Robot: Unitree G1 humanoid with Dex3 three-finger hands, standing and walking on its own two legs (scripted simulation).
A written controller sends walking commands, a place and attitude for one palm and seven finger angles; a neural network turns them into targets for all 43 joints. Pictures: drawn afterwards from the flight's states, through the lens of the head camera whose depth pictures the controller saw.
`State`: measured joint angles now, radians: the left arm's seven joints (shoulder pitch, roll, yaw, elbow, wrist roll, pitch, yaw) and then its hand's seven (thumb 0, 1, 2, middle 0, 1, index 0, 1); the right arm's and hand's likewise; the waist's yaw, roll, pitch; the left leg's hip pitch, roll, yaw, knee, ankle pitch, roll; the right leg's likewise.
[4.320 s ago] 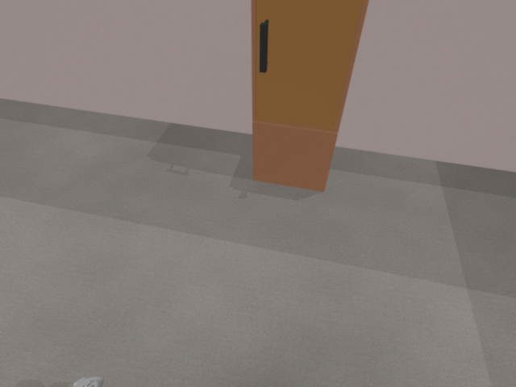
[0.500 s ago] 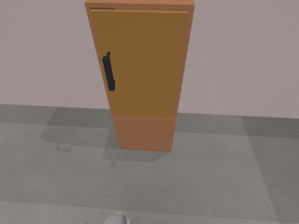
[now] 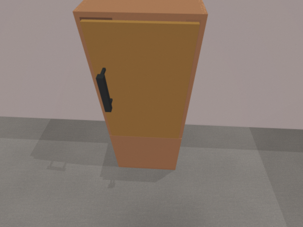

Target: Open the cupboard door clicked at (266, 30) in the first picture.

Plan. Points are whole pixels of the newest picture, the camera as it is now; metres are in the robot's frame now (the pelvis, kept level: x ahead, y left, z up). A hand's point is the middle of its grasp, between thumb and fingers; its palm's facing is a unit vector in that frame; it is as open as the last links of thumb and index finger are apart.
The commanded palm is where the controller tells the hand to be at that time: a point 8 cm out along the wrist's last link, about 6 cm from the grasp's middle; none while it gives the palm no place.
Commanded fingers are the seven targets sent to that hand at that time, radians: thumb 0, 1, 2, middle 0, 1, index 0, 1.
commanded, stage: come to a stop and stand still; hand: left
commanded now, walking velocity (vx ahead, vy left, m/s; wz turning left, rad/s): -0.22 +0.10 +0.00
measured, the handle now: (106, 90) +0.58 +0.22 +0.01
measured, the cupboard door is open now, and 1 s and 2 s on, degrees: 0 0 0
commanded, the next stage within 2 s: look again from close up in 1.02 s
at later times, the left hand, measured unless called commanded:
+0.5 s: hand out of the picture +0.05 +0.20 -0.17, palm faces +0.08 -0.97 -0.22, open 7.4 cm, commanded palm none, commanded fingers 0.00 0.90 0.90 -0.20 -0.30 -0.20 -0.30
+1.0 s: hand out of the picture -0.05 +0.12 -0.16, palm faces +0.09 -0.98 -0.16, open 7.4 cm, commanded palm none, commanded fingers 0.00 0.90 0.90 -0.20 -0.30 -0.20 -0.30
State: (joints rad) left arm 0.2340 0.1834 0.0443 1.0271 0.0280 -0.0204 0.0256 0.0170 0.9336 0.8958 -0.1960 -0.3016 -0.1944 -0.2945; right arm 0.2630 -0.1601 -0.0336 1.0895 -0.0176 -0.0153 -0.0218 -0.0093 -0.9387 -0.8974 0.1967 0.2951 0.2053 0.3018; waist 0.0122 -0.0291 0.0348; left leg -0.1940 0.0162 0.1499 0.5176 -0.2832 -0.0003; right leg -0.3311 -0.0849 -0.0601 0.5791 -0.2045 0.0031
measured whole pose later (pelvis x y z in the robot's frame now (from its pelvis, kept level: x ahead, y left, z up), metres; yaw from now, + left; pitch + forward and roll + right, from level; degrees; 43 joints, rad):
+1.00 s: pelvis -0.02 -0.03 +0.01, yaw +2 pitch -2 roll +0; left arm 0.31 0.11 0.00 1.14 0.01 0.01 0.03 0.01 0.91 0.90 -0.20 -0.30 -0.20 -0.30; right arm 0.29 -0.14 -0.01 1.18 -0.01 0.02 -0.03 0.00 -0.92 -0.90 0.19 0.29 0.20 0.30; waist 0.00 0.01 0.03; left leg -0.17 0.09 0.08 0.40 -0.19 -0.05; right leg -0.12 0.03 -0.08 0.40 -0.25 -0.05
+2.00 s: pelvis +0.01 +0.01 +0.00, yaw +1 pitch +0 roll +0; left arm 0.36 0.14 0.02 1.09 0.03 -0.02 0.02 0.01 0.90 0.90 -0.20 -0.30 -0.20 -0.29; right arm 0.32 -0.16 0.00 1.09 -0.02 -0.01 -0.01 0.00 -0.91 -0.90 0.20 0.29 0.20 0.30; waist 0.01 0.01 0.02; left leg -0.23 0.02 0.08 0.61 -0.39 0.02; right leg -0.20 -0.03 -0.04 0.60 -0.41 0.00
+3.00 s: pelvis -0.01 +0.03 +0.01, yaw -1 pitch +0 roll +0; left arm 0.34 0.18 -0.01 1.02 0.02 0.01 0.03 0.01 0.90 0.90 -0.20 -0.30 -0.20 -0.29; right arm 0.31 -0.20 0.00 1.03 -0.02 0.01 0.00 0.00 -0.92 -0.90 0.20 0.29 0.20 0.30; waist 0.01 0.02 0.02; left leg -0.23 -0.03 0.07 0.48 -0.24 0.05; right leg -0.26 -0.05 -0.02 0.49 -0.23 0.02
